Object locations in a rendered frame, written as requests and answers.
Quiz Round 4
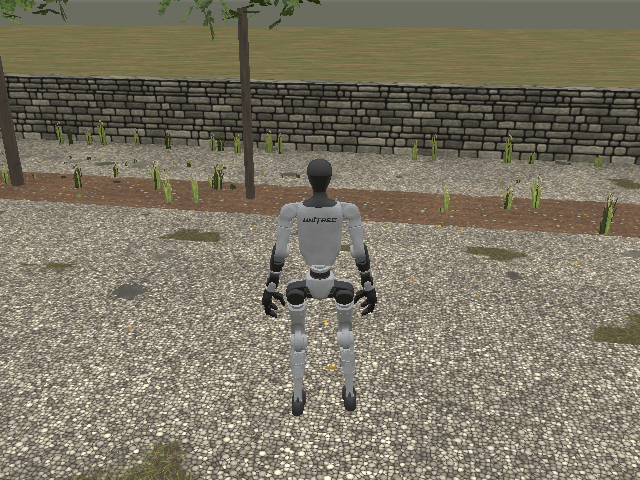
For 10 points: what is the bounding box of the robot right upper arm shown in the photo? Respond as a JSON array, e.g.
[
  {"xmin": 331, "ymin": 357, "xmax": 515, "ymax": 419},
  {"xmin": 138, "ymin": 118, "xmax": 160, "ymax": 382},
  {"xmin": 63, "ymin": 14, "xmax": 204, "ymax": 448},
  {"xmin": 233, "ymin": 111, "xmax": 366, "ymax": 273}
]
[{"xmin": 340, "ymin": 202, "xmax": 366, "ymax": 258}]

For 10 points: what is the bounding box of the right robot forearm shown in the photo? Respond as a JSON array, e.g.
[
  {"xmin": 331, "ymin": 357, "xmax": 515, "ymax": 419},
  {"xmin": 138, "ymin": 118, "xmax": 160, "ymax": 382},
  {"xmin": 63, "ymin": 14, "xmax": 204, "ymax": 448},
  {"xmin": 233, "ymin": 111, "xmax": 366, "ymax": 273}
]
[{"xmin": 355, "ymin": 243, "xmax": 375, "ymax": 291}]

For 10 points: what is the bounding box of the right robot thigh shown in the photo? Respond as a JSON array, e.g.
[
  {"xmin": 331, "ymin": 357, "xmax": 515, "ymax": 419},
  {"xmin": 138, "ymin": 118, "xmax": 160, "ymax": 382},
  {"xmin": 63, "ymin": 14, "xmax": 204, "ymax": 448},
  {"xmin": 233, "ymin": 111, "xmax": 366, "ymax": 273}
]
[{"xmin": 334, "ymin": 279, "xmax": 354, "ymax": 349}]

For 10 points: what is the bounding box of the robot left upper arm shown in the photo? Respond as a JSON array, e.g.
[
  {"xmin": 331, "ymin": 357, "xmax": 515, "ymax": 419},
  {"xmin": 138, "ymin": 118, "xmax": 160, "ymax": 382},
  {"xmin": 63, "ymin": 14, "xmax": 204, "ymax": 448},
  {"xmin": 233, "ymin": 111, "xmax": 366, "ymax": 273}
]
[{"xmin": 274, "ymin": 202, "xmax": 299, "ymax": 259}]

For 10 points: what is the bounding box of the right robot shin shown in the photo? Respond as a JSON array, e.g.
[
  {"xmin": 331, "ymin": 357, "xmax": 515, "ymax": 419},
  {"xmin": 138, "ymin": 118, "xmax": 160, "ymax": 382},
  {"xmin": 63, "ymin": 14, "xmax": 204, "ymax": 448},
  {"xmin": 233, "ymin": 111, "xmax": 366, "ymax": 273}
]
[{"xmin": 340, "ymin": 331, "xmax": 355, "ymax": 397}]

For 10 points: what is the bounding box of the robot right hand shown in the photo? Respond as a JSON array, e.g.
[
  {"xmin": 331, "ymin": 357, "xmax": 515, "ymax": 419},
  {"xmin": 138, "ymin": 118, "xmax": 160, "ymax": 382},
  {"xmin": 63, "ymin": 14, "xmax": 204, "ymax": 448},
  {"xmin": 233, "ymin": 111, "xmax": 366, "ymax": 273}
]
[{"xmin": 354, "ymin": 287, "xmax": 377, "ymax": 316}]

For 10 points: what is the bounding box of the left robot forearm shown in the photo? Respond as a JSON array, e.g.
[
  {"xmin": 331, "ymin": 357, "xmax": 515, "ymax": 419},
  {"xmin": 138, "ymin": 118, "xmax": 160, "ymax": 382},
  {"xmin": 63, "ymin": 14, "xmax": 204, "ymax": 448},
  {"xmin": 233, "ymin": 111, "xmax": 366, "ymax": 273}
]
[{"xmin": 265, "ymin": 243, "xmax": 285, "ymax": 292}]

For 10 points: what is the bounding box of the robot left hand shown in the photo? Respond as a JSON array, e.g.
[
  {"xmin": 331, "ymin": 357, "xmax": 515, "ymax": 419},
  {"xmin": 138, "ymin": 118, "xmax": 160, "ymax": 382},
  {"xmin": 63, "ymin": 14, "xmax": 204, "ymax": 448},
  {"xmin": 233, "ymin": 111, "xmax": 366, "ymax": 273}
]
[{"xmin": 262, "ymin": 289, "xmax": 285, "ymax": 318}]

